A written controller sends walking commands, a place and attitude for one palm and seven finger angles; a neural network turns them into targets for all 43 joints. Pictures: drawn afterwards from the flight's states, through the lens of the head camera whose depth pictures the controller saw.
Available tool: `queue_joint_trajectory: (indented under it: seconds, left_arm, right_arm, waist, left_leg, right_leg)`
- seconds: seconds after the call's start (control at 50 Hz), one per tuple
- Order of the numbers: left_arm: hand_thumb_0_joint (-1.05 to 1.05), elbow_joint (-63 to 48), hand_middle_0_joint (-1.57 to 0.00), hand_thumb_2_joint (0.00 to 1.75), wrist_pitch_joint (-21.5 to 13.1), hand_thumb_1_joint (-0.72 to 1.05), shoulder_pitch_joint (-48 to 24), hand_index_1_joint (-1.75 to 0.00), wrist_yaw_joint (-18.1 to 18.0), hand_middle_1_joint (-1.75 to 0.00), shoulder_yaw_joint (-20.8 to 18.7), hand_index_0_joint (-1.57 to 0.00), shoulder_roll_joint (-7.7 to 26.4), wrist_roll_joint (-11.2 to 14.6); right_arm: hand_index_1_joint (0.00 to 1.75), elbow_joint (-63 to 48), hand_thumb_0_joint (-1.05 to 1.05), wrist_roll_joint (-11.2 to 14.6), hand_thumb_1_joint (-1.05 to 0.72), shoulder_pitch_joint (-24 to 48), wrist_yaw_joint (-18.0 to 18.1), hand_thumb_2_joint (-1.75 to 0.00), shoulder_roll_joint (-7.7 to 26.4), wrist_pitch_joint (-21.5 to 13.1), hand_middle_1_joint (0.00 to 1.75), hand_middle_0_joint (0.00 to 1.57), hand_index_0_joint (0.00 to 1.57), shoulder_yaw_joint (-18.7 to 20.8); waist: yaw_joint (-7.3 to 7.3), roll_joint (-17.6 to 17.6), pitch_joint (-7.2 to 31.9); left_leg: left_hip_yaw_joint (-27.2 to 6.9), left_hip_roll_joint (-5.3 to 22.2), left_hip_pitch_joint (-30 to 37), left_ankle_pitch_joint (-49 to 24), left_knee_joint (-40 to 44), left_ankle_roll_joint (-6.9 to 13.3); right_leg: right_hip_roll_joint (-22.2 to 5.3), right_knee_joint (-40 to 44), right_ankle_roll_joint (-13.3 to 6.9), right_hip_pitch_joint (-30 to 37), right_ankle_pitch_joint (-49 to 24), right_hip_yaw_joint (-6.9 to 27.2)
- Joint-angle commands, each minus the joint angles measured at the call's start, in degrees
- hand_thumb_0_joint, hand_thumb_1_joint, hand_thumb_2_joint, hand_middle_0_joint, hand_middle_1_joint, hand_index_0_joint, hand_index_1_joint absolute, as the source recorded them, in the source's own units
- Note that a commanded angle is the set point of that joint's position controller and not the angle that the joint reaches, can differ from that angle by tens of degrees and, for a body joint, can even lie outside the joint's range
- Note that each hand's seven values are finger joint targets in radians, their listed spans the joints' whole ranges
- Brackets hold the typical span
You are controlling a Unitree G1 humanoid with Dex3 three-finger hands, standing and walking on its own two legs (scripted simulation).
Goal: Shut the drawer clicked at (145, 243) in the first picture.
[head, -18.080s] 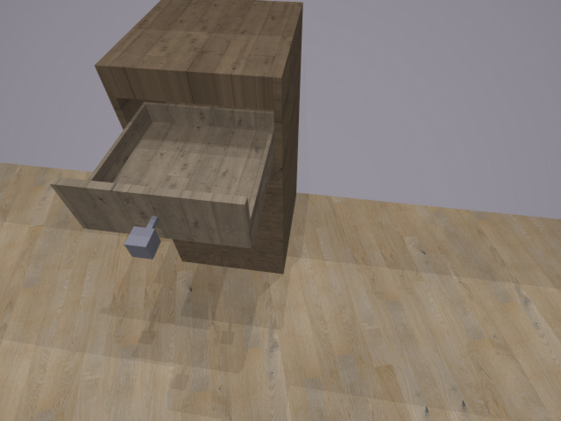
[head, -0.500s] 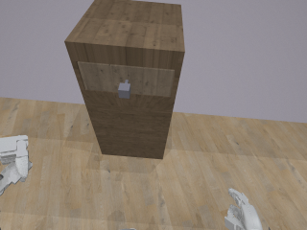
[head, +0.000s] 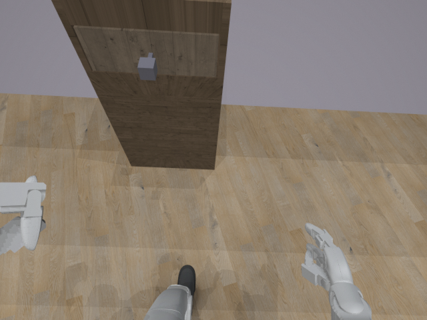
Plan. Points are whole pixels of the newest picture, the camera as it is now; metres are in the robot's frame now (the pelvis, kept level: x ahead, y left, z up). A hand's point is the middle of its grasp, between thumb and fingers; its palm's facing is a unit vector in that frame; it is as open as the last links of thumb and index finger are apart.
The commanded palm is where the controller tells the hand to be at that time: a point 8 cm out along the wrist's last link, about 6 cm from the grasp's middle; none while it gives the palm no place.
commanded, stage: stop stepping back and stand still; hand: left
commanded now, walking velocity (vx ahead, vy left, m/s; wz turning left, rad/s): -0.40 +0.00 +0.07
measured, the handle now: (149, 63) +0.74 +0.24 -0.05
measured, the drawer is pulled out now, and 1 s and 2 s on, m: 0.00 0.00 0.00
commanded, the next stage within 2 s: let the arm hang, fingers relaxed in 1.30 s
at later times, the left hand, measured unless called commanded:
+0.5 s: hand out of the picture +0.06 +0.24 +0.18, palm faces +0.40 -0.83 -0.39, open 3.2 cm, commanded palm +0.01 +0.29 +0.19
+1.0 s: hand out of the picture +0.01 +0.27 +0.18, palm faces +0.46 -0.81 -0.37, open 3.2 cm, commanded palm -0.04 +0.30 +0.19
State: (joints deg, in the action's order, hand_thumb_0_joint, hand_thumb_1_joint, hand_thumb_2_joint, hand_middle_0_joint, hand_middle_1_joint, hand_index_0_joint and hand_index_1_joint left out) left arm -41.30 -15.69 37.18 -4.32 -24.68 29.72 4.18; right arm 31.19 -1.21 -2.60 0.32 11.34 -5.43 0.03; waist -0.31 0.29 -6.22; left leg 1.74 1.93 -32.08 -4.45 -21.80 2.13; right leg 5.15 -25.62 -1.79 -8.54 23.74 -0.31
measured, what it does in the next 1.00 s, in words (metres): walks backwards: left foot, then right foot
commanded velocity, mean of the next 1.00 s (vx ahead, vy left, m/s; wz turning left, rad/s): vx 0.14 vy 0.00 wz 0.00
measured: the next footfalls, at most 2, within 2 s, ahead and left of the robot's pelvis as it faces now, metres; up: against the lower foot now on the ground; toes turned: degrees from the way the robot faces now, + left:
left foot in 0.22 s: -0.01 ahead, +0.09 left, +0.00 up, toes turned +3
right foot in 0.82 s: -0.08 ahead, -0.08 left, +0.00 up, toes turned +1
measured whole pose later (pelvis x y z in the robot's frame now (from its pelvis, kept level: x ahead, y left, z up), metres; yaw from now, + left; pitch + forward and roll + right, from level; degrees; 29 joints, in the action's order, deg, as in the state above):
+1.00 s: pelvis -0.15 +0.01 +0.01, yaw +3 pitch -2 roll -1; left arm -33.6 -10.3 34.1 -8.1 -21.2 22.0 1.9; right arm 38.0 -0.2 -14.4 3.8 10.5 -4.3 -0.3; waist -0.6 -3.6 2.5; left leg 3.4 1.8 -23.8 18.5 -44.6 0.4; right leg 1.9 -28.4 -4.2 -10.0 17.3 -6.4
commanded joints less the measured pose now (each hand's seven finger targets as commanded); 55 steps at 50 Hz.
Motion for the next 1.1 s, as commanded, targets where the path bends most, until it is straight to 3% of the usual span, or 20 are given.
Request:
queue_joint_trajectory:
  seconds: [0.0, 0.04, 0.12, 0.24, 0.28, 0.36, 0.44, 0.46, 0.5, 0.52, 0.58, 0.74, 0.78, 0.8, 0.82, 0.84, 0.9, 1.0, 1.06, 1.08]
  left_arm:
    - [0.0, -10.8, -1.4, 0.9, -4.28, 0.9, 7.74, -1.6, -2.27, -1.6, -13.23, -1.4, 9.24, 3.3]
    - [0.0, -3.54, -1.4, 0.9, -3.1, 0.9, 8.01, -1.6, -2.68, -1.6, -12.34, -1.4, 6.82, 2.5]
    - [0.0, 2.7, -1.4, 0.9, 0.25, 0.9, 2.97, -1.6, -2.72, -1.6, -4.72, -1.4, 1.21, 0.38]
    - [0.0, -0.36, -1.4, 0.9, 1.66, 0.9, -4.38, -1.6, -4.74, -1.6, 0.17, -1.4, 1.63, -1.27]
    - [0.0, -5.34, -1.4, 0.9, 1.55, 0.9, -4.52, -1.6, -4.93, -1.6, -1.98, -1.4, 3.94, -1.7]
    - [0.0, -5.94, -1.4, 0.9, 0.12, 0.9, -1.6, -1.6, -5.29, -1.6, -3.61, -1.4, 3.63, -1.39]
    - [0.0, -3.07, -1.4, 0.9, 0.26, 0.9, -3.94, -1.6, -5.7, -1.6, -2.43, -1.4, 1.54, -1.41]
    - [0.0, -2.33, -1.4, 0.9, 0.41, 0.9, -5.35, -1.6, -5.72, -1.6, -1.5, -1.4, 0.54, -1.59]
    - [0.0, -3.66, -1.4, 0.9, 0.17, 0.9, -9.04, -1.6, -5.73, -1.6, 0.4, -1.4, -1.69, -2.23]
    - [0.0, -3.51, -1.4, 0.9, 0.03, 0.9, -10.69, -1.6, -5.92, -1.6, -2.25, -1.4, 2.0, -3.06]
    - [0.0, -0.27, -1.4, 0.9, 0.93, 0.9, -6.83, -1.6, -5.04, -1.6, -1.15, -1.4, 0.2, -2.79]
    - [0.0, -7.28, -1.4, 0.9, 3.57, 0.9, -1.85, -1.6, -5.6, -1.6, -0.89, -1.4, 1.55, -2.4]
    - [0.0, -5.82, -1.4, 0.9, 4.32, 0.9, -2.17, -1.6, -5.41, -1.6, -1.55, -1.4, 1.93, -2.53]
    - [0.0, -5.39, -1.4, 0.9, 4.4, 0.9, -2.1, -1.6, -5.41, -1.6, -2.73, -1.4, 3.1, -2.26]
    - [0.0, -7.42, -1.4, 0.9, 3.96, 0.9, -6.34, -1.6, -5.23, -1.6, -2.65, -1.4, 3.34, -1.24]
    - [0.0, -7.67, -1.4, 0.9, 2.58, 0.9, -8.61, -1.6, -5.39, -1.6, -5.53, -1.4, 5.68, -0.98]
    - [0.0, -0.86, -1.4, 0.9, 2.97, 0.9, -7.19, -1.6, -4.59, -1.6, -1.83, -1.4, 0.44, -1.61]
    - [0.0, -4.68, -1.4, 0.9, 0.89, 0.9, -7.86, -1.6, -5.34, -1.6, 0.73, -1.4, -0.49, -2.24]
    - [0.0, -10.1, -1.4, 0.9, -0.66, 0.9, -9.37, -1.6, -5.8, -1.6, -1.25, -1.4, 1.42, -3.03]
    - [0.0, -8.46, -1.4, 0.9, -0.93, 0.9, -8.58, -1.6, -5.36, -1.6, -2.13, -1.4, 2.06, -3.0]
  right_arm:
    - [0.3, -8.57, 0.0, 3.06, -0.9, -1.63, 1.48, -0.9, 6.39, 0.81, 0.3, 0.2, 0.2, 3.01]
    - [0.3, -7.98, 0.0, 3.89, -0.9, 0.91, 2.19, -0.9, 6.68, 0.83, 0.3, 0.2, 0.2, 3.6]
    - [0.3, -7.22, 0.0, 2.85, -0.9, 1.52, 4.11, -0.9, 5.09, 1.91, 0.3, 0.2, 0.2, 0.83]
    - [0.3, -7.73, 0.0, 4.14, -0.9, -4.49, 4.04, -0.9, 9.74, 0.17, 0.3, 0.2, 0.2, 2.72]
    - [0.3, -8.8, 0.0, 3.3, -0.9, -3.1, 4.08, -0.9, 8.39, 0.83, 0.3, 0.2, 0.2, 2.2]
    - [0.3, -7.58, 0.0, 2.6, -0.9, -3.4, 3.35, -0.9, 7.4, 0.03, 0.3, 0.2, 0.2, 2.69]
    - [0.3, -5.92, 0.0, 1.71, -0.9, -5.25, 4.22, -0.9, 7.33, 0.06, 0.3, 0.2, 0.2, 2.59]
    - [0.3, -5.82, 0.0, 1.5, -0.9, -5.4, 4.72, -0.9, 7.7, -0.14, 0.3, 0.2, 0.2, 2.21]
    - [0.3, -6.51, 0.0, 1.52, -0.9, -6.25, 5.21, -0.9, 8.89, -1.77, 0.3, 0.2, 0.2, 1.76]
    - [0.3, -6.45, 0.0, 1.39, -0.9, -5.81, 5.11, -0.9, 6.71, -3.01, 0.3, 0.2, 0.2, 0.82]
    - [0.3, -5.39, 0.0, 1.16, -0.9, -5.81, 3.83, -0.9, 7.03, -3.69, 0.3, 0.2, 0.2, 1.92]
    - [0.3, -5.13, 0.0, -0.4, -0.9, -4.1, 4.06, -0.9, 6.42, -3.03, 0.3, 0.2, 0.2, 1.1]
    - [0.3, -4.52, 0.0, -0.3, -0.9, -4.61, 4.29, -0.9, 5.62, -1.97, 0.3, 0.2, 0.2, 1.35]
    - [0.3, -3.83, 0.0, 0.13, -0.9, -5.62, 4.12, -0.9, 4.98, -1.26, 0.3, 0.2, 0.2, 1.71]
    - [0.3, -3.56, 0.0, 0.42, -0.9, -4.36, 4.22, -0.9, 5.63, -0.95, 0.3, 0.2, 0.2, 2.02]
    - [0.3, -2.61, 0.0, -0.14, -0.9, -4.87, 4.17, -0.9, 5.93, -1.38, 0.3, 0.2, 0.2, 1.9]
    - [0.3, -2.72, 0.0, 1.02, -0.9, -5.61, 4.04, -0.9, 5.65, -1.9, 0.3, 0.2, 0.2, 2.9]
    - [0.3, -3.02, 0.0, 0.92, -0.9, -4.09, 5.3, -0.9, 6.05, -3.99, 0.3, 0.2, 0.2, 1.6]
    - [0.3, -4.4, 0.0, 0.99, -0.9, -5.56, 4.78, -0.9, 7.68, -4.91, 0.3, 0.2, 0.2, 1.67]
    - [0.3, -3.5, 0.0, 0.7, -0.9, -5.36, 4.37, -0.9, 6.46, -5.19, 0.3, 0.2, 0.2, 1.67]
  waist:
    - [-0.94, -15.54, 22.23]
    - [-1.08, -14.86, 13.31]
    - [1.65, 0.97, 9.46]
    - [0.19, -6.08, 14.39]
    - [0.68, -4.25, 14.23]
    - [0.97, -5.05, 5.26]
    - [2.59, -1.68, 2.67]
    - [2.83, 3.01, 1.25]
    - [3.28, 22.53, 0.04]
    - [2.37, 19.32, 0.91]
    - [0.27, 4.91, 6.37]
    - [0.11, 12.35, 9.02]
    - [-0.02, 0.83, 8.11]
    - [0.53, -10.09, 8.47]
    - [0.26, -12.01, 5.08]
    - [1.37, -7.1, 6.05]
    - [2.48, -6.59, 5.78]
    - [1.48, 1.65, 2.8]
    - [1.09, 15.79, 6.47]
    - [1.27, 15.07, 6.61]
  left_leg:
    - [-0.02, -1.44, 21.08, 17.52, -18.09, -2.4]
    - [-2.92, -3.71, 5.15, 29.09, -35.64, -2.11]
    - [1.91, -2.87, 11.48, 17.8, -15.95, -1.88]
    - [-2.73, 4.27, 25.19, -8.24, -5.98, 3.78]
    - [-4.99, 2.23, 17.66, 2.51, -7.96, 3.02]
    - [-3.16, -1.52, 13.26, 23.73, -17.47, -0.47]
    - [-3.51, 0.99, 20.11, 27.74, -15.6, -0.19]
    - [-5.7, 1.53, 20.48, 31.82, -10.34, 0.68]
    - [-31.54, 13.27, 16.78, 54.29, 14.25, 5.95]
    - [-36.96, 16.45, 12.34, 57.79, 18.86, 6.71]
    - [-22.56, 11.89, 11.26, 46.0, 15.63, 3.93]
    - [-10.46, 7.74, 7.05, 41.14, 13.68, -1.48]
    - [-3.61, 1.76, 3.22, 35.95, -3.53, -2.15]
    - [-0.43, -1.93, 3.47, 28.72, -21.8, -2.04]
    - [-0.49, -2.14, -0.14, 24.8, -34.07, -2.29]
    - [-0.84, -0.61, -0.06, 23.44, -38.28, -2.66]
    - [-1.15, 1.38, 5.84, 23.11, -29.55, -2.16]
    - [2.77, 0.37, 19.59, 23.22, -5.48, 0.16]
    - [-22.18, 14.77, 26.9, 16.21, 4.0, 7.71]
    - [-23.54, 16.43, 22.8, 20.74, 7.97, 8.11]
  right_leg:
    - [-17.04, 12.13, 2.03, -7.27, -31.42, 7.31]
    - [-21.93, 7.52, 0.84, -9.03, -47.85, 8.26]
    - [-15.89, -0.15, 0.31, -5.11, -55.84, 4.62]
    - [-10.46, -4.56, 9.72, -4.27, -41.7, 6.34]
    - [-12.11, -0.53, 6.32, -0.65, -34.42, 7.58]
    - [-19.75, 15.74, -2.92, -11.33, 11.29, 17.51]
    - [-17.62, 10.1, -5.9, -22.39, 21.05, 10.44]
    - [-13.73, 4.5, -4.82, -24.6, 21.38, 7.07]
    - [-1.72, -22.89, 0.38, -24.9, 11.07, -3.06]
    - [-2.1, -33.83, 0.51, -22.75, 7.44, -0.18]
    - [-2.67, -34.66, 0.78, -15.03, 1.99, -1.7]
    - [-0.54, -2.84, -1.3, 6.08, 7.45, -7.6]
    - [-6.15, 8.79, -4.05, 7.86, 5.06, 0.64]
    - [-17.89, 16.49, -7.75, 1.46, 8.47, 16.86]
    - [-24.96, 19.41, -11.74, -3.59, 3.47, 22.9]
    - [-24.88, 16.58, -11.93, -3.9, -7.27, 18.05]
    - [-20.36, 15.07, -8.15, -11.93, 15.25, 12.43]
    - [-15.98, 5.57, -5.44, -13.07, 7.52, 6.02]
    - [-5.14, -16.22, 2.3, -19.22, 0.22, -1.46]
    - [-5.7, -20.83, 2.23, -17.65, 6.66, 0.32]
